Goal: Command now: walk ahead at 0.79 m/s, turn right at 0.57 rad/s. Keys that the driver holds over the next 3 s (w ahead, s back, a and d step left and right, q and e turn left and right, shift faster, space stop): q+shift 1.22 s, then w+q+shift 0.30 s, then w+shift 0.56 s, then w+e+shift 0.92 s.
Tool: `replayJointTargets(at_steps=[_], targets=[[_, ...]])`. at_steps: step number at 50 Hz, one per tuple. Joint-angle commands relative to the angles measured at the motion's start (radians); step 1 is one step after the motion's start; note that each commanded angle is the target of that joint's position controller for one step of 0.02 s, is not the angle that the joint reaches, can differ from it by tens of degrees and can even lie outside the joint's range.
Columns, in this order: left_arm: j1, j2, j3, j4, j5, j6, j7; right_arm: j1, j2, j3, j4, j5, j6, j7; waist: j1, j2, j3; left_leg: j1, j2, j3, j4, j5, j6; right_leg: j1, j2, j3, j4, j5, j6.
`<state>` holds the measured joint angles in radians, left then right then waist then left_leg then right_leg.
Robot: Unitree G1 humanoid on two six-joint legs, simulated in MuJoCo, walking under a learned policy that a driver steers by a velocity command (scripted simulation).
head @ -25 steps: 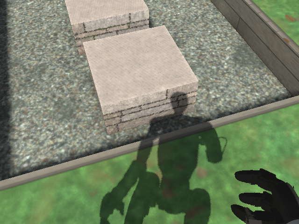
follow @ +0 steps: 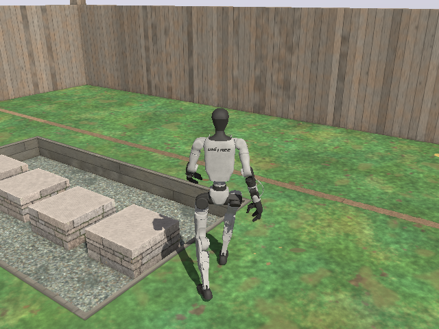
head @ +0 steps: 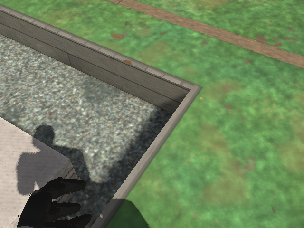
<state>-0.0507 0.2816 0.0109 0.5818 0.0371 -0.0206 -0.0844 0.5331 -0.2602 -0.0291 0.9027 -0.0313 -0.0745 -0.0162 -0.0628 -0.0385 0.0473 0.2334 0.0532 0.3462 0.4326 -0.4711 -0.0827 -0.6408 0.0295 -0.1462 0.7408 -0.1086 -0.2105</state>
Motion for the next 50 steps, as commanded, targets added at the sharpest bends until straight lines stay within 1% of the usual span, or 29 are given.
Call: replayJointTargets(at_steps=[1,2,3,4,5,6,8,12,16,17,20,21,22,23,24,25,26,27,30,33,39,41,42,43,44,45,46,47,50], targets=[[0.463,0.161,0.08,0.135,0.021,-0.015,0.047,-0.098,-0.217,-0.05,-0.106,0.006,0.005,-0.003,0.268,0.022,-0.152,-0.524,0.119,-0.085,0.735,0.732,0.099,0.804,0.002,0.189,-0.205,0.084,-0.05],[0.373,0.264,0.095,0.095,0.03,-0.01,0.062,0.046,-0.082,-0.018,-0.169,0.027,0.01,0.004,0.09,-0.208,-0.284,-0.85,-0.011,-0.155,1.136,-0.125,0.059,1.078,-0.344,0.626,-0.114,0.682,-0.136],[0.46,0.237,0.103,0.07,-0.013,-0.007,0.073,-0.036,-0.153,-0.021,-0.199,0.044,0.011,-0.006,0.186,-0.038,-0.488,-0.882,-0.016,-0.347,1.212,-0.014,0.054,1.098,-0.412,0.714,-0.209,0.843,-0.211],[0.426,0.21,0.095,0.097,-0.021,-0.015,0.085,-0.105,-0.137,-0.013,-0.207,0.06,0.008,-0.009,0.161,0.002,-0.363,-0.911,0.001,-0.376,1.175,0.056,0.052,0.963,-0.406,0.623,-0.265,0.833,-0.201],[0.372,0.159,0.081,0.111,-0.055,-0.044,0.056,-0.128,-0.162,-0.031,-0.203,0.112,-0.026,-0.025,0.132,0.104,-0.257,-0.879,0.004,-0.458,1.134,-0.019,0.051,0.775,-0.38,0.597,-0.342,0.599,-0.206],[0.295,0.122,0.069,0.113,-0.06,-0.067,0.048,-0.139,-0.164,-0.039,-0.18,0.115,-0.024,-0.034,0.081,0.163,-0.192,-0.839,0.045,-0.478,1.054,0.031,0.052,0.621,-0.358,0.516,-0.369,0.486,-0.152],[0.215,0.073,0.056,0.131,-0.041,-0.088,0.047,-0.078,-0.138,-0.052,-0.14,0.103,0.009,-0.029,0.0,0.101,-0.092,-0.729,0.074,-0.497,0.916,0.108,0.052,0.407,-0.299,0.355,-0.422,0.502,-0.067],[0.151,0.058,0.055,0.144,-0.025,-0.093,0.083,-0.157,-0.071,-0.052,-0.175,0.063,0.03,-0.01,-0.012,-0.009,-0.034,-0.71,0.026,-0.396,0.651,0.321,0.048,0.31,-0.174,0.089,-0.456,0.682,0.059],[0.187,0.074,0.053,0.143,-0.033,-0.048,0.15,-0.289,-0.032,-0.038,-0.239,0.043,0.031,0.022,0.054,-0.033,-0.069,-0.734,-0.017,-0.279,0.358,0.565,0.049,0.423,-0.14,-0.026,-0.351,0.639,0.128],[0.196,0.098,0.061,0.139,-0.032,-0.033,0.164,-0.271,-0.029,-0.042,-0.256,0.025,0.037,0.036,0.045,-0.035,-0.108,-0.669,-0.064,-0.228,0.378,0.568,0.05,0.425,-0.138,-0.049,-0.269,0.697,0.132],[0.13,0.115,0.067,0.09,-0.04,0.0,0.177,-0.091,-0.107,-0.073,-0.249,0.024,0.053,0.044,-0.041,-0.105,-0.176,-0.517,-0.146,-0.186,0.346,0.357,0.106,0.409,-0.187,-0.038,-0.02,0.912,0.131],[0.042,0.082,0.058,0.059,-0.067,0.004,0.163,-0.005,-0.137,-0.083,-0.233,0.035,0.048,0.038,-0.108,-0.082,-0.167,-0.481,-0.098,-0.24,0.167,0.37,0.166,0.4,-0.205,-0.015,0.131,0.792,0.141],[0.032,0.072,0.059,0.048,-0.071,0.006,0.149,0.049,-0.187,-0.099,-0.238,0.038,0.036,0.028,-0.152,0.077,-0.151,-0.368,-0.044,-0.365,-0.002,0.729,0.242,0.293,-0.108,-0.015,0.436,0.293,0.174],[0.147,-0.012,0.047,0.019,-0.009,0.003,0.125,-0.079,-0.273,-0.101,-0.283,0.013,0.026,0.022,0.023,0.414,-0.116,-0.245,0.113,-0.769,0.097,1.289,0.404,-0.044,0.12,0.054,0.796,-0.557,0.253],[0.278,0.059,0.047,0.021,-0.025,-0.014,0.099,-0.139,-0.293,-0.093,-0.349,-0.026,0.019,0.033,0.043,0.342,-0.397,-0.118,0.274,-1.131,-0.031,1.093,0.557,-0.087,0.13,0.331,0.929,-0.544,0.255],[0.225,0.135,0.06,0.019,-0.055,-0.013,0.091,-0.229,-0.268,-0.093,-0.388,-0.017,0.025,0.039,0.055,0.185,-0.353,-0.175,0.285,-1.123,-0.072,0.786,0.538,-0.12,0.093,0.362,0.918,-0.478,0.235],[0.149,0.144,0.063,0.002,-0.042,-0.005,0.095,-0.278,-0.214,-0.08,-0.399,0.028,0.036,0.033,0.072,0.026,-0.2,-0.311,0.226,-1.033,-0.094,0.607,0.476,-0.151,0.062,0.338,0.826,-0.411,0.232],[0.114,0.114,0.059,-0.001,-0.022,0.01,0.106,-0.295,-0.186,-0.07,-0.403,0.059,0.046,0.021,0.09,-0.044,-0.145,-0.413,0.174,-0.958,-0.101,0.525,0.425,-0.125,0.036,0.324,0.738,-0.366,0.234],[0.068,0.067,0.05,-0.02,-0.017,0.034,0.111,-0.298,-0.198,-0.081,-0.414,0.054,0.082,-0.013,0.09,0.014,-0.117,-0.514,0.031,-0.799,-0.084,0.529,0.346,-0.011,0.038,0.288,0.403,-0.284,0.266],[0.034,0.014,0.035,-0.021,-0.038,0.027,0.113,-0.256,-0.211,-0.094,-0.404,0.054,0.114,-0.041,0.058,0.103,-0.208,-0.438,0.01,-0.8,-0.03,0.615,0.322,0.06,0.064,0.283,0.151,-0.236,0.295],[0.033,0.053,0.057,-0.009,-0.041,0.01,0.092,-0.298,-0.23,-0.107,-0.434,0.055,0.159,-0.036,0.016,0.24,-0.19,-0.482,-0.014,-0.906,-0.022,0.348,0.263,0.21,0.079,0.278,-0.117,-0.162,0.26],[0.091,0.069,0.072,0.011,-0.032,-0.002,0.085,-0.339,-0.228,-0.105,-0.447,0.065,0.162,-0.034,0.045,0.255,-0.186,-0.52,-0.039,-0.931,0.018,0.315,0.234,0.337,0.061,0.271,-0.289,-0.091,0.233],[0.134,0.088,0.082,0.027,-0.026,-0.003,0.085,-0.35,-0.208,-0.097,-0.455,0.065,0.162,-0.032,0.056,0.227,-0.207,-0.573,-0.071,-0.907,0.079,0.227,0.206,0.449,-0.009,0.288,-0.373,-0.034,0.204],[0.147,0.137,0.093,0.02,-0.011,0.004,0.086,-0.311,-0.157,-0.08,-0.456,0.057,0.162,-0.028,0.035,0.067,-0.24,-0.708,-0.146,-0.809,0.27,-0.083,0.167,0.593,-0.204,0.433,-0.374,0.042,0.115],[0.148,0.201,0.104,0.023,0.022,0.01,0.085,-0.323,-0.156,-0.079,-0.486,0.058,0.145,-0.01,0.005,-0.235,-0.203,-0.882,-0.262,-0.572,0.557,-0.19,0.117,0.564,-0.386,0.671,-0.465,0.116,-0.034],[0.112,0.168,0.102,-0.004,0.019,0.004,0.095,-0.298,-0.244,-0.102,-0.462,0.046,0.122,0.004,-0.007,-0.208,-0.175,-0.945,-0.16,-0.542,0.76,-0.106,0.07,0.513,-0.449,0.717,-0.481,0.098,-0.079],[0.053,0.109,0.085,-0.025,0.003,0.008,0.11,-0.273,-0.286,-0.116,-0.422,0.053,0.124,0.005,-0.018,-0.131,-0.14,-0.921,-0.118,-0.515,0.831,-0.03,0.042,0.466,-0.377,0.573,-0.458,0.09,-0.041],[0.021,0.078,0.076,-0.036,-0.012,0.015,0.119,-0.252,-0.277,-0.115,-0.391,0.051,0.138,-0.002,-0.023,-0.071,-0.111,-0.893,-0.103,-0.491,0.888,0.027,0.025,0.426,-0.296,0.456,-0.438,0.087,0.003],[0.058,0.107,0.081,-0.016,-0.02,0.021,0.13,-0.267,-0.205,-0.084,-0.398,0.054,0.155,-0.004,0.005,-0.027,-0.075,-0.889,-0.057,-0.408,0.854,0.11,0.009,0.425,-0.245,0.302,-0.434,0.182,0.016]])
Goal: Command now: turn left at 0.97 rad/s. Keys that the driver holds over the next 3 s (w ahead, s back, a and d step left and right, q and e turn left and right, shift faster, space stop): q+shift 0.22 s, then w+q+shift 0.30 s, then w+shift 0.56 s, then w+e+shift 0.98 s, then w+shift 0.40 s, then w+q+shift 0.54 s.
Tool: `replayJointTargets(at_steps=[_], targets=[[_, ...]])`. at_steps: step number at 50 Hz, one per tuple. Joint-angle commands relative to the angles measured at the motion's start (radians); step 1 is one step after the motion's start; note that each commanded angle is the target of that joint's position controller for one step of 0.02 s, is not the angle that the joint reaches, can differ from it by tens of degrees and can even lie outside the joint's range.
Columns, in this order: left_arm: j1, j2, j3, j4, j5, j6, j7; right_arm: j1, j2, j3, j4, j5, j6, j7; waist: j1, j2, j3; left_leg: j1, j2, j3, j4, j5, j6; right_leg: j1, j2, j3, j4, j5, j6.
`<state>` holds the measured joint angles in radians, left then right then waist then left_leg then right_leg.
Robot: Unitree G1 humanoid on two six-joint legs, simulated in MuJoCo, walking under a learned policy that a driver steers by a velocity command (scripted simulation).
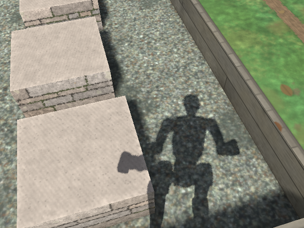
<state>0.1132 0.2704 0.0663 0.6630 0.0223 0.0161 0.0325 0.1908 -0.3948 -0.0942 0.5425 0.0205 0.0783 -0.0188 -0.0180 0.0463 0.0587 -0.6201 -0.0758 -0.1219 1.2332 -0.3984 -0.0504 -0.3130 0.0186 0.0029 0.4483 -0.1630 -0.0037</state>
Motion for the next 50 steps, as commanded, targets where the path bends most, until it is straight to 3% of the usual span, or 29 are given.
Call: replayJointTargets(at_steps=[1,5,11,13,14,15,16,17,19,22,23,24,26,30,31,32,33,34,35,36,37,39,41,43,44,46,47,49,50], targets=[[-0.069,0.129,0.03,-0.083,0.002,-0.011,0.012,0.041,-0.052,-0.01,-0.055,0.01,0.003,0.0,-0.013,-0.141,-0.092,-0.04,0.087,0.077,-0.013,0.038,-0.029,0.142,-0.239,0.136,-0.143,0.24,-0.201],[-0.018,0.183,0.057,-0.052,-0.001,0.003,-0.002,-0.022,-0.019,0.008,-0.088,0.011,-0.001,0.011,0.041,-0.209,-0.142,0.033,0.144,0.115,-0.24,-0.017,-0.024,0.233,-0.299,0.074,-0.139,0.207,-0.216],[-0.054,0.201,0.075,-0.026,-0.042,-0.011,-0.037,0.055,-0.03,-0.013,-0.046,0.009,0.02,0.025,-0.005,-0.233,-0.173,0.287,0.118,0.216,-0.598,0.049,0.054,0.194,-0.331,-0.056,-0.054,0.147,-0.139],[-0.037,0.154,0.07,-0.003,-0.06,-0.001,-0.035,0.25,-0.058,-0.04,0.043,0.019,0.016,0.022,-0.068,-0.144,-0.186,0.568,0.078,0.189,-0.73,0.021,0.141,-0.037,-0.26,-0.134,0.083,-0.318,-0.055],[-0.11,0.076,0.047,-0.037,-0.043,-0.004,-0.039,0.403,-0.165,-0.071,0.079,0.025,0.0,0.017,-0.126,0.147,-0.1,0.713,0.298,-0.21,-0.853,-0.155,0.258,-0.392,-0.136,-0.217,0.482,-0.483,0.021],[-0.253,0.076,0.043,-0.13,-0.047,-0.036,-0.04,0.374,-0.247,-0.074,0.049,-0.004,-0.051,0.039,-0.144,0.247,-0.049,0.666,0.438,-0.709,-1.041,-0.464,0.418,-0.697,-0.001,0.014,0.62,-0.464,0.008],[-0.293,0.139,0.055,-0.147,-0.07,-0.068,-0.042,0.266,-0.175,-0.051,0.02,-0.028,-0.089,0.038,-0.114,0.145,0.013,0.626,0.446,-0.655,-1.095,-0.507,0.387,-0.729,-0.049,0.103,0.665,-0.341,-0.023],[-0.197,0.17,0.073,-0.064,-0.091,-0.124,-0.097,0.104,-0.064,-0.02,0.024,0.017,-0.115,0.096,0.024,0.101,-0.056,0.67,0.378,-0.52,-1.025,-0.417,0.22,-0.669,-0.038,-0.096,0.664,-0.376,-0.021],[-0.229,0.151,0.089,-0.009,-0.087,-0.161,-0.118,0.092,-0.057,-0.023,0.062,0.025,-0.164,0.111,0.014,0.078,0.007,0.449,0.297,-0.374,-1.059,-0.354,0.181,-0.494,-0.059,-0.092,0.597,-0.258,-0.012],[-0.248,0.087,0.067,-0.028,-0.089,-0.175,-0.109,0.088,-0.076,-0.028,0.084,0.027,-0.183,0.094,0.012,0.148,-0.053,0.388,0.225,-0.266,-1.066,-0.219,0.182,-0.3,-0.014,-0.128,0.434,-0.132,0.004],[-0.23,0.138,0.083,-0.055,-0.043,-0.101,-0.116,0.149,-0.124,-0.044,0.099,0.024,-0.114,0.09,-0.029,0.305,-0.118,0.391,0.155,-0.259,-1.046,-0.051,0.228,-0.185,0.026,0.013,0.339,0.023,-0.026],[-0.185,0.138,0.086,-0.048,-0.032,-0.07,-0.12,0.13,-0.1,-0.033,0.098,0.011,-0.08,0.082,0.013,0.296,-0.128,0.375,0.143,-0.211,-1.037,0.018,0.242,-0.139,0.065,-0.042,0.384,0.055,-0.025],[-0.162,0.122,0.071,-0.048,-0.041,-0.049,-0.129,0.123,-0.051,-0.011,0.072,0.034,-0.061,0.079,0.014,0.202,-0.091,0.326,0.15,-0.246,-1.016,-0.005,0.264,-0.098,0.093,-0.043,0.36,-0.069,-0.023],[0.006,0.109,0.055,-0.049,-0.065,-0.08,-0.136,0.019,-0.006,0.028,0.019,0.024,-0.064,0.072,0.118,0.141,-0.045,0.258,0.165,-0.303,-0.883,0.159,0.239,0.173,0.021,-0.03,0.166,-0.049,0.001],[0.156,0.106,0.039,0.036,0.032,-0.074,-0.079,-0.004,-0.072,0.001,0.033,-0.056,-0.075,0.043,0.155,0.042,0.004,0.128,0.15,-0.305,-0.818,0.247,0.221,0.311,0.058,-0.082,0.156,-0.095,0.04],[0.322,0.139,0.047,0.057,0.052,-0.086,-0.052,0.0,-0.031,0.012,0.045,-0.069,-0.088,0.03,0.246,-0.103,-0.012,0.06,0.072,-0.243,-0.516,0.294,0.202,0.449,-0.013,0.043,0.025,-0.207,0.025],[0.407,0.197,0.037,0.054,0.069,-0.087,-0.037,-0.004,0.098,0.041,0.019,-0.062,-0.099,0.022,0.213,-0.381,-0.058,-0.049,-0.048,-0.159,-0.132,-0.131,0.171,0.495,-0.249,0.385,-0.057,-0.456,0.007],[0.28,0.283,0.056,0.015,0.053,-0.089,-0.047,0.099,0.066,0.034,-0.002,-0.012,-0.102,0.011,0.069,-0.442,-0.006,-0.251,-0.109,-0.124,-0.049,-0.099,0.158,0.426,-0.379,0.813,-0.149,-0.276,-0.083],[0.229,0.192,0.044,-0.002,0.015,-0.091,-0.055,0.065,-0.018,0.018,0.046,-0.029,-0.093,0.013,0.051,-0.206,0.017,-0.262,-0.019,-0.14,0.021,0.022,0.152,0.362,-0.401,0.778,-0.138,-0.306,-0.135],[0.203,0.151,0.031,-0.012,-0.002,-0.1,-0.06,0.021,-0.046,0.012,0.065,-0.038,-0.092,0.027,0.046,-0.107,0.024,-0.223,0.015,-0.118,0.014,0.106,0.135,0.302,-0.359,0.644,-0.138,-0.301,-0.141],[0.196,0.135,0.02,-0.006,-0.006,-0.106,-0.064,0.001,-0.046,0.011,0.078,-0.041,-0.089,0.044,0.04,-0.088,0.034,-0.176,0.039,-0.114,-0.012,0.159,0.119,0.241,-0.308,0.537,-0.15,-0.258,-0.132],[0.209,0.137,0.014,0.023,-0.01,-0.126,-0.069,-0.092,-0.012,0.02,0.051,-0.045,-0.074,0.062,0.052,-0.151,0.081,-0.174,0.066,-0.141,-0.118,0.248,0.086,0.179,-0.251,0.389,-0.176,-0.074,-0.151],[0.297,0.204,0.03,0.061,-0.005,-0.134,-0.065,-0.144,-0.014,0.018,0.045,-0.079,-0.082,0.072,0.069,-0.129,0.035,-0.169,0.034,-0.101,-0.195,0.244,0.078,0.271,-0.249,0.305,-0.174,0.274,-0.168],[0.367,0.207,0.031,0.106,-0.008,-0.126,-0.051,-0.159,0.013,0.027,0.063,-0.09,-0.084,0.068,0.076,-0.088,-0.011,-0.129,0.026,-0.019,-0.191,0.24,0.092,0.319,-0.221,0.171,-0.141,0.535,-0.18],[0.423,0.239,0.035,0.131,0.028,-0.13,-0.045,-0.166,-0.023,0.007,0.082,-0.089,-0.081,0.066,0.101,-0.138,-0.075,-0.164,0.014,0.035,-0.068,0.292,0.12,0.431,-0.225,0.164,-0.095,0.463,-0.189],[0.57,0.186,0.023,0.208,0.024,-0.139,-0.04,-0.294,0.002,0.006,0.063,-0.104,-0.097,0.069,0.143,-0.119,0.014,-0.45,0.049,-0.098,-0.035,0.303,0.162,0.621,-0.266,0.211,-0.054,0.325,-0.182],[0.606,0.186,0.014,0.222,0.028,-0.154,-0.048,-0.336,-0.026,-0.005,0.054,-0.085,-0.109,0.07,0.156,-0.104,0.067,-0.55,0.039,-0.083,-0.155,0.275,0.155,0.666,-0.225,0.165,-0.087,0.187,-0.161],[0.596,0.164,0.01,0.261,0.032,-0.169,-0.043,-0.492,-0.014,0.007,0.043,-0.087,-0.118,0.08,0.159,-0.14,0.153,-0.506,0.059,-0.027,-0.282,0.416,0.139,0.556,-0.206,0.112,-0.121,0.16,-0.157],[0.613,0.167,0.011,0.269,0.048,-0.169,-0.039,-0.531,0.009,0.015,0.027,-0.085,-0.112,0.076,0.185,-0.16,0.167,-0.415,0.042,0.104,-0.26,0.442,0.133,0.441,-0.196,0.08,-0.16,0.043,-0.167]])
Over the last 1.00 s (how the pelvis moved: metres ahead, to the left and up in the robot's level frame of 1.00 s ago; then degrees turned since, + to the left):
0.36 -0.04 0.03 40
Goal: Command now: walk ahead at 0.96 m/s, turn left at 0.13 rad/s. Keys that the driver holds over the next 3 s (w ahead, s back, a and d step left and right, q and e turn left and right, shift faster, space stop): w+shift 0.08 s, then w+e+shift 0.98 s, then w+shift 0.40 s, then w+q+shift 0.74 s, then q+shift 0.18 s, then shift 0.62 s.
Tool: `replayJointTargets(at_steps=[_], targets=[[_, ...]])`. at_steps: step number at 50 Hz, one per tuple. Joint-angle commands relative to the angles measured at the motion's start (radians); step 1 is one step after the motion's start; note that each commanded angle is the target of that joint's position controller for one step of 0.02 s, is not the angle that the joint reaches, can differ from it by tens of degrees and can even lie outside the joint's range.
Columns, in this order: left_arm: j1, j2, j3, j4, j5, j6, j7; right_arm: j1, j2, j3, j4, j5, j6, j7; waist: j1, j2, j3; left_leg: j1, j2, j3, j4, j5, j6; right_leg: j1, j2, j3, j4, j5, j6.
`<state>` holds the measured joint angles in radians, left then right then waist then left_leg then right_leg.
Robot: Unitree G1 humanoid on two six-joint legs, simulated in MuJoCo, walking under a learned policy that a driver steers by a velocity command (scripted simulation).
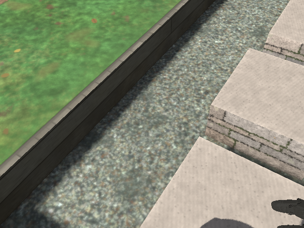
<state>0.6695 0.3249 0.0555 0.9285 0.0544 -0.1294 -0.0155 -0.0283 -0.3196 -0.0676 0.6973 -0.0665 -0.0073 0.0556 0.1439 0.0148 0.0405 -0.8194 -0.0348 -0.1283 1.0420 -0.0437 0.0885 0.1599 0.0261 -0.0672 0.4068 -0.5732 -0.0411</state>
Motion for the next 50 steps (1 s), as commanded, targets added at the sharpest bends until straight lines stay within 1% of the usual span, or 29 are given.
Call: replayJointTargets(at_steps=[1,4,5,6,7,8,9,11,13,15,17,19,20,21,23,28,30,31,32,33,35,39,41,42,44,45,46,49,50], targets=[[0.03,0.095,0.013,0.024,0.013,-0.019,0.016,-0.323,-0.049,-0.005,-0.123,0.014,-0.02,0.013,-0.001,-0.14,0.22,-0.127,0.033,0.109,-0.084,0.142,-0.007,-0.139,-0.214,0.158,-0.138,0.435,-0.133],[0.011,0.117,0.01,0.037,0.027,0.011,0.022,-0.367,-0.044,0.011,-0.15,0.035,-0.004,0.025,-0.016,-0.053,0.27,-0.144,0.037,0.153,-0.212,0.036,0.0,-0.097,-0.195,0.106,-0.207,0.628,-0.118],[0.128,0.114,0.005,0.078,0.011,0.017,0.026,-0.437,-0.034,0.015,-0.178,0.0,-0.02,0.023,0.06,-0.016,0.227,-0.065,0.033,0.246,-0.184,0.168,0.004,-0.042,-0.209,0.151,-0.209,0.769,-0.125],[0.004,0.082,-0.015,0.045,-0.007,0.035,0.015,-0.353,0.042,0.046,-0.168,0.034,-0.018,0.025,-0.004,0.11,0.184,0.253,-0.001,0.351,-0.397,0.276,-0.009,-0.24,-0.165,0.119,-0.329,0.863,-0.138],[0.0,0.121,-0.007,0.048,-0.035,0.061,0.029,-0.246,0.115,0.076,-0.137,0.04,-0.02,0.028,-0.046,0.059,0.137,0.685,0.008,0.229,-0.473,0.271,-0.052,-0.445,-0.192,0.122,-0.234,0.934,-0.118],[0.165,0.085,-0.032,0.104,-0.098,0.061,0.028,0.031,0.053,0.044,-0.076,0.044,0.01,0.019,-0.119,0.073,-0.075,1.224,-0.096,0.35,-0.312,0.044,-0.013,-0.596,-0.226,0.108,0.084,1.454,-0.125],[0.206,0.045,-0.075,0.116,-0.128,0.074,0.029,0.165,0.013,0.022,-0.04,0.044,0.018,0.003,-0.212,0.105,-0.235,1.571,0.025,0.208,-0.273,0.141,0.04,-0.869,-0.207,0.084,0.459,1.469,-0.031],[-0.092,0.107,-0.053,0.026,-0.113,0.055,0.047,0.308,-0.027,0.005,0.022,0.043,-0.011,-0.032,-0.276,0.055,-0.472,1.563,0.209,-0.016,-0.424,0.462,0.071,-0.838,-0.055,0.095,0.899,0.363,-0.002],[-0.237,0.055,-0.057,-0.033,-0.128,0.046,0.057,0.358,-0.04,0.02,0.08,-0.011,-0.042,-0.061,-0.281,-0.054,-0.396,1.404,0.37,-0.15,-0.532,0.564,0.129,-0.896,-0.114,0.107,0.956,0.222,0.019],[-0.402,0.071,-0.018,-0.074,-0.078,0.047,0.036,0.376,-0.043,0.014,0.135,0.007,-0.083,-0.085,-0.285,-0.064,-0.311,1.113,0.356,-0.131,-0.689,0.381,0.067,-0.778,-0.172,0.138,0.803,0.255,-0.01],[-0.47,-0.06,-0.025,-0.107,-0.081,0.085,0.039,0.367,-0.024,0.01,0.194,0.01,-0.118,-0.087,-0.227,-0.023,-0.235,0.978,0.349,-0.093,-0.795,0.185,0.066,-0.757,-0.175,0.143,0.746,0.15,-0.015],[-0.389,-0.068,-0.012,-0.117,-0.07,0.131,0.038,0.241,0.002,-0.002,0.157,0.033,-0.133,-0.086,-0.051,-0.01,-0.199,0.832,0.347,-0.047,-0.809,0.151,0.061,-0.812,-0.192,0.205,0.871,0.213,-0.029],[-0.364,-0.087,-0.019,-0.158,-0.086,0.161,0.028,0.131,-0.019,-0.004,0.107,0.022,-0.116,-0.078,0.028,0.05,-0.195,0.73,0.372,-0.005,-0.847,0.069,0.073,-0.816,-0.193,0.18,0.884,0.12,-0.031],[-0.303,-0.01,0.012,-0.173,-0.093,0.203,0.014,0.006,-0.006,-0.001,0.051,0.001,-0.118,-0.061,0.089,0.033,-0.217,0.62,0.326,0.115,-0.873,0.128,0.061,-0.721,-0.168,0.107,0.981,0.162,-0.052],[-0.184,0.031,0.028,-0.189,-0.044,0.23,0.009,-0.175,0.048,0.019,-0.004,0.023,-0.14,-0.033,0.2,0.105,-0.126,0.25,0.153,0.333,-0.823,-0.019,0.017,-0.408,-0.125,0.033,0.829,0.5,-0.109],[-0.39,0.066,0.039,-0.316,-0.03,0.219,0.009,0.047,-0.064,0.03,0.046,0.04,-0.118,-0.036,0.071,0.021,0.004,0.504,0.195,0.407,-0.685,0.029,-0.006,-0.508,-0.096,0.006,0.553,0.529,-0.164],[-0.285,0.111,0.056,-0.295,-0.028,0.202,0.001,0.065,-0.096,0.022,0.025,0.044,-0.08,-0.036,0.124,-0.042,-0.032,0.602,0.18,0.428,-0.365,0.183,-0.015,-0.46,-0.028,-0.034,0.445,0.435,-0.204],[-0.173,0.128,0.066,-0.237,-0.045,0.183,-0.006,0.01,-0.081,0.027,-0.024,0.035,-0.04,-0.036,0.18,-0.184,0.004,0.508,0.078,0.425,0.018,0.016,-0.043,-0.414,0.019,0.011,0.354,0.403,-0.268],[-0.217,0.119,0.049,-0.202,-0.073,0.164,-0.009,0.027,0.023,0.059,-0.109,0.014,-0.005,-0.028,0.04,-0.392,0.083,0.226,-0.073,0.324,0.292,-0.502,-0.08,-0.394,0.055,0.166,0.356,0.607,-0.328],[-0.445,0.142,0.035,-0.294,-0.095,0.152,0.009,0.166,0.039,0.08,-0.167,0.019,0.005,0.003,-0.179,-0.457,0.101,0.187,-0.089,0.211,0.222,-0.47,-0.136,-0.601,0.027,0.474,0.171,0.497,-0.342],[-0.603,0.183,0.054,-0.397,-0.047,0.153,0.027,0.226,-0.05,0.058,-0.159,0.016,-0.014,0.024,-0.208,-0.302,0.018,0.277,-0.098,0.238,0.14,-0.402,-0.139,-0.705,-0.02,0.54,0.044,0.355,-0.312],[-0.494,0.115,0.046,-0.362,-0.001,0.111,0.041,0.106,0.001,0.053,-0.211,0.083,-0.012,-0.031,-0.131,-0.031,-0.099,0.402,-0.082,0.229,-0.3,-0.49,-0.139,-0.543,0.024,0.49,0.14,0.404,-0.229],[-0.591,0.108,0.058,-0.37,-0.023,0.111,0.031,0.225,0.049,0.046,-0.163,0.086,-0.042,-0.039,-0.183,0.157,-0.126,0.741,-0.026,0.234,-0.622,-0.091,-0.15,-0.658,0.147,0.253,0.352,0.491,-0.126],[-0.564,0.028,0.027,-0.43,-0.206,0.136,0.02,0.089,0.013,0.017,-0.168,0.2,-0.074,0.003,-0.129,0.23,-0.043,1.017,-0.018,0.299,-0.759,0.683,-0.177,-0.754,0.307,0.07,0.365,0.668,-0.051],[-0.349,0.18,0.088,-0.404,-0.13,0.161,0.027,-0.015,-0.09,-0.022,-0.184,0.205,-0.051,0.017,0.014,0.18,-0.232,1.065,0.073,0.299,-0.34,1.204,-0.198,-0.45,0.312,-0.013,0.171,0.613,-0.072],[-0.191,0.219,0.104,-0.359,-0.064,0.142,0.007,-0.073,-0.148,-0.055,-0.202,0.21,-0.031,-0.003,0.107,0.033,-0.279,0.75,0.023,0.301,-0.018,0.939,-0.201,-0.104,0.247,0.102,0.042,0.699,-0.173],[-0.096,0.185,0.09,-0.308,-0.023,0.12,-0.029,-0.151,-0.08,-0.048,-0.233,0.184,-0.029,-0.025,0.161,-0.249,-0.309,0.281,-0.145,0.254,0.377,-0.303,-0.196,0.228,0.103,0.368,0.016,0.884,-0.287],[-0.237,0.057,0.038,-0.342,-0.067,0.138,-0.018,-0.137,0.01,-0.01,-0.249,0.127,-0.086,-0.02,-0.013,0.133,-0.109,-0.029,-0.084,0.132,0.194,-0.66,-0.082,0.135,-0.04,0.573,0.063,1.081,-0.281],[-0.321,0.048,0.028,-0.359,-0.07,0.138,-0.015,-0.097,0.034,-0.004,-0.244,0.116,-0.092,-0.008,-0.072,0.155,-0.077,0.029,-0.068,0.146,0.094,-0.621,-0.084,0.001,-0.036,0.555,0.068,1.068,-0.267]])
Over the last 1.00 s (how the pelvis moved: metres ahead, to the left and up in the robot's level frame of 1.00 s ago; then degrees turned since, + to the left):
0.26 0.21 -0.03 39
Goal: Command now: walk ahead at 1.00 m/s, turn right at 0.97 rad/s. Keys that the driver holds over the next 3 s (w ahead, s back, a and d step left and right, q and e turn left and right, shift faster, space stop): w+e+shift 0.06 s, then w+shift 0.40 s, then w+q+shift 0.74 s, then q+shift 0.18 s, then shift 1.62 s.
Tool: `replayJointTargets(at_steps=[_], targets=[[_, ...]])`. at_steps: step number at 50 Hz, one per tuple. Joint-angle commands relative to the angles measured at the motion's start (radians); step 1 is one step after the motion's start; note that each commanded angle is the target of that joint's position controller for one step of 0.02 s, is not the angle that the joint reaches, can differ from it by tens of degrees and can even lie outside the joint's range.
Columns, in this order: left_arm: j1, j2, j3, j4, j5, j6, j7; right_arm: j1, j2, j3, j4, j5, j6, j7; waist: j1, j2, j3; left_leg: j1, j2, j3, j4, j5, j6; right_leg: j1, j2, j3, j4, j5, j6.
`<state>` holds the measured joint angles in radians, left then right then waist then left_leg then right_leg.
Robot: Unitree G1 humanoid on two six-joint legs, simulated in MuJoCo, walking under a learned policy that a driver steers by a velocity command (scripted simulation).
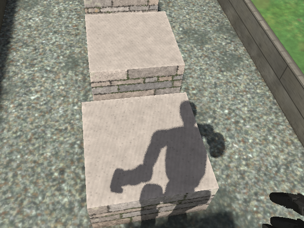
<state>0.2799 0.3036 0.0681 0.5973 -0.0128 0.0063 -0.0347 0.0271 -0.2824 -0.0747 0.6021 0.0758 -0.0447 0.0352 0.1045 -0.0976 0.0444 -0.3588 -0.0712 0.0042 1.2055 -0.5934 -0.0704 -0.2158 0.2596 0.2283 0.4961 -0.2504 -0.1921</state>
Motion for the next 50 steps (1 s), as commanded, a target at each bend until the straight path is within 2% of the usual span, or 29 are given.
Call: replayJointTargets(at_steps=[1,2,3,5,6,7,8,9,10,12,15,24,26,27,28,29,30,31,32,34,36,38,39,41,42,44,46,48,50], targets=[[-0.025,0.051,0.003,-0.065,0.005,0.002,0.002,-0.127,-0.012,0.002,-0.131,-0.034,-0.06,0.024,-0.069,0.234,-0.081,-0.365,-0.039,0.015,-0.112,-0.023,0.051,0.248,-0.253,0.265,-0.013,0.712,-0.115],[-0.1,0.039,-0.004,-0.099,0.013,-0.007,-0.004,-0.084,-0.028,-0.006,-0.11,-0.03,-0.054,0.043,-0.096,0.185,-0.11,-0.256,-0.076,0.087,-0.119,0.034,0.009,0.136,-0.225,0.219,-0.013,0.695,-0.118],[-0.188,0.19,0.048,-0.104,0.055,-0.041,0.049,0.038,-0.06,0.017,-0.118,-0.121,-0.017,-0.006,-0.159,0.158,-0.114,-0.051,0.047,-0.094,-0.277,0.138,0.012,-0.129,-0.272,0.228,-0.048,0.426,-0.106],[-0.245,0.098,0.01,-0.09,0.027,-0.078,0.051,0.082,0.012,0.042,-0.125,-0.062,0.022,-0.067,-0.159,0.106,-0.083,0.442,0.017,0.037,-0.647,0.529,-0.039,-0.504,-0.184,0.232,-0.179,0.175,0.005],[-0.209,0.056,-0.008,-0.075,0.013,-0.091,0.039,0.217,-0.014,0.023,-0.071,-0.071,0.017,-0.076,-0.206,0.115,-0.166,0.704,0.07,-0.051,-0.618,0.681,-0.009,-0.561,-0.203,0.297,-0.109,0.189,0.029],[-0.228,0.059,-0.011,-0.073,0.011,-0.102,0.021,0.308,-0.076,0.004,-0.042,-0.076,0.013,-0.089,-0.261,0.233,-0.214,0.744,0.096,-0.054,-0.66,0.591,-0.008,-0.524,-0.143,0.203,0.084,0.048,0.052],[-0.231,0.018,-0.03,-0.098,0.0,-0.108,0.006,0.364,-0.083,0.004,-0.04,-0.114,0.008,-0.086,-0.271,0.364,-0.267,0.804,0.18,-0.137,-0.64,0.434,-0.011,-0.56,-0.114,0.106,0.324,-0.133,0.079],[-0.164,0.044,-0.037,-0.135,-0.035,-0.088,0.012,0.299,-0.199,-0.025,-0.079,-0.124,0.006,-0.093,-0.233,0.484,-0.299,0.694,0.432,-0.618,-0.863,0.018,0.097,-0.607,-0.075,0.028,0.581,-0.195,0.116],[-0.181,0.086,-0.031,-0.11,-0.002,-0.067,0.03,0.172,-0.187,-0.032,-0.121,-0.121,0.002,-0.089,-0.185,0.324,-0.165,0.391,0.469,-0.783,-0.968,-0.138,0.17,-0.552,-0.138,-0.071,0.713,-0.005,0.135],[-0.219,0.128,-0.019,-0.111,0.028,-0.045,0.016,0.187,-0.122,0.001,-0.1,-0.093,-0.029,-0.068,-0.155,0.056,-0.123,0.197,0.455,-0.681,-0.977,-0.013,0.246,-0.453,-0.172,-0.085,0.827,0.035,0.139],[-0.3,0.061,-0.037,-0.15,0.024,-0.037,0.02,0.256,-0.124,0.008,-0.028,-0.116,-0.087,-0.048,-0.174,-0.009,-0.054,0.212,0.409,-0.495,-0.981,0.214,0.301,-0.522,-0.22,-0.017,0.814,0.039,0.144],[-0.442,0.026,-0.049,-0.173,0.055,-0.035,-0.059,0.417,-0.169,-0.006,0.131,-0.095,-0.066,-0.02,-0.215,0.192,0.017,0.263,0.3,-0.086,-1.107,0.523,0.249,-0.303,-0.298,-0.24,0.277,0.07,0.159],[-0.327,0.027,-0.05,-0.125,0.048,-0.038,-0.062,0.371,-0.199,-0.018,0.134,-0.09,-0.046,-0.013,-0.164,0.251,-0.011,0.213,0.263,-0.049,-1.079,0.625,0.258,-0.126,-0.272,-0.252,0.229,0.042,0.162],[-0.291,0.033,-0.037,-0.144,-0.073,-0.055,-0.059,0.389,-0.149,-0.008,0.139,-0.024,-0.015,0.033,-0.138,0.278,-0.011,0.236,0.235,-0.045,-0.992,0.581,0.264,-0.062,-0.254,-0.203,0.082,-0.066,0.154],[-0.19,0.057,-0.027,-0.125,-0.071,-0.064,-0.048,0.379,-0.168,-0.013,0.137,-0.025,0.012,0.05,-0.084,0.238,-0.069,0.173,0.223,-0.01,-0.876,0.723,0.27,0.138,-0.2,-0.279,0.036,0.016,0.167],[-0.046,0.091,-0.016,-0.031,0.088,-0.039,-0.029,0.321,-0.203,-0.021,0.129,-0.072,-0.013,0.002,-0.006,0.181,-0.148,0.041,0.19,0.035,-0.681,0.93,0.24,0.354,-0.166,-0.35,0.111,0.004,0.151],[0.196,0.123,0.003,0.021,0.108,-0.042,-0.014,0.265,-0.208,-0.023,0.102,-0.082,-0.017,-0.016,0.122,0.091,-0.216,-0.19,0.156,0.037,-0.361,0.651,0.209,0.616,-0.295,-0.185,0.067,-0.076,0.126],[0.18,0.237,0.031,-0.043,-0.072,-0.073,-0.044,0.337,-0.038,0.01,0.022,0.011,0.0,-0.007,0.059,-0.194,-0.263,-0.508,0.037,-0.027,0.052,-0.03,0.188,0.721,-0.604,0.419,-0.156,-0.24,0.128],[0.084,0.129,0.004,-0.053,-0.108,-0.09,-0.07,0.271,-0.105,0.0,0.013,0.011,0.02,0.006,0.014,-0.034,-0.183,-0.599,0.052,-0.112,0.11,0.078,0.175,0.524,-0.621,0.44,-0.161,-0.076,0.125],[0.007,0.088,-0.01,-0.027,-0.038,-0.1,-0.081,0.256,-0.092,0.008,-0.01,-0.029,0.054,0.037,-0.078,0.015,-0.076,-0.489,0.152,-0.071,0.032,0.212,0.139,0.278,-0.546,0.132,-0.175,0.017,0.075],[0.019,0.123,0.008,0.013,0.0,-0.087,-0.05,0.246,-0.069,0.026,0.009,-0.018,0.047,0.029,-0.063,-0.034,-0.061,-0.465,0.172,-0.051,-0.055,0.309,0.072,0.268,-0.517,-0.029,-0.247,0.151,0.03],[0.081,0.092,0.006,0.082,0.023,-0.095,-0.045,0.233,-0.107,0.002,0.039,0.008,0.055,-0.001,-0.057,0.041,0.001,-0.56,0.157,-0.079,-0.061,0.354,0.059,0.305,-0.505,-0.056,-0.27,0.062,-0.005],[0.057,0.022,-0.017,0.119,0.015,-0.101,-0.04,0.185,-0.086,-0.01,0.024,0.021,0.055,-0.014,-0.105,0.012,0.093,-0.649,0.165,-0.162,-0.097,0.368,0.085,0.299,-0.54,-0.065,-0.301,0.035,0.02],[0.07,0.031,-0.019,0.147,-0.011,-0.091,-0.029,0.095,-0.107,-0.026,0.006,-0.003,0.071,-0.013,-0.106,0.047,0.123,-0.76,0.117,-0.132,-0.108,0.449,0.114,0.314,-0.58,-0.09,-0.337,-0.025,0.037],[0.044,0.024,-0.016,0.154,-0.036,-0.088,-0.026,0.062,-0.105,-0.017,-0.013,0.023,0.08,-0.004,-0.126,0.045,0.167,-0.768,0.123,-0.1,-0.155,0.439,0.125,0.278,-0.566,-0.189,-0.392,0.119,0.078],[-0.012,0.117,0.003,0.128,-0.019,-0.093,0.011,0.066,-0.122,-0.014,-0.017,0.02,0.122,0.024,-0.137,0.078,0.095,-0.546,0.092,-0.01,-0.227,0.614,0.137,0.181,-0.502,-0.35,-0.454,0.189,0.151],[0.038,0.154,-0.006,0.15,-0.042,-0.079,0.051,0.041,-0.097,-0.01,0.004,0.002,0.132,0.024,-0.129,0.163,0.091,-0.487,0.056,0.052,-0.187,0.699,0.201,0.215,-0.442,-0.446,-0.477,0.317,0.21],[0.128,0.155,-0.015,0.182,-0.056,-0.074,0.053,-0.047,-0.06,0.01,-0.023,-0.038,0.107,0.011,-0.088,0.131,0.186,-0.501,0.042,0.17,-0.187,0.659,0.26,0.224,-0.427,-0.534,-0.436,0.65,0.282],[0.14,0.177,-0.021,0.152,-0.042,-0.045,0.055,-0.013,-0.074,0.009,0.003,-0.017,0.05,0.024,-0.135,0.06,0.138,-0.364,0.005,0.262,-0.242,0.573,0.314,0.287,-0.389,-0.598,-0.314,1.117,0.343]])
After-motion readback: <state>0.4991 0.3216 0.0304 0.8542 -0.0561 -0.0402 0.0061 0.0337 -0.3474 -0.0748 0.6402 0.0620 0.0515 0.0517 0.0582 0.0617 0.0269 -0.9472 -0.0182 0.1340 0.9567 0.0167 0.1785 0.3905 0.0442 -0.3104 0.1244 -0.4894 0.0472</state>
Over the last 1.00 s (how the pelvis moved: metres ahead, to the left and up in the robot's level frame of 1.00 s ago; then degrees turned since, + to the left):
0.60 -0.02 0.03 -41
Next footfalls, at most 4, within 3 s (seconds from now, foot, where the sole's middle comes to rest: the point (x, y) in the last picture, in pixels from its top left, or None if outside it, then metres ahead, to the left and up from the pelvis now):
0.14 left None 0.16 0.11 -0.77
0.60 right None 0.29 -0.23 -0.77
1.10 left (182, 154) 0.82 -0.09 -0.77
1.46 right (171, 108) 1.11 -0.01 -0.77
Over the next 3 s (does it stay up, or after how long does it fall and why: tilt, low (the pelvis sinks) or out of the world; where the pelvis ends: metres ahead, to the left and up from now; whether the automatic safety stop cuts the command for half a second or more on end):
stays up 1.05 0.01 -0.01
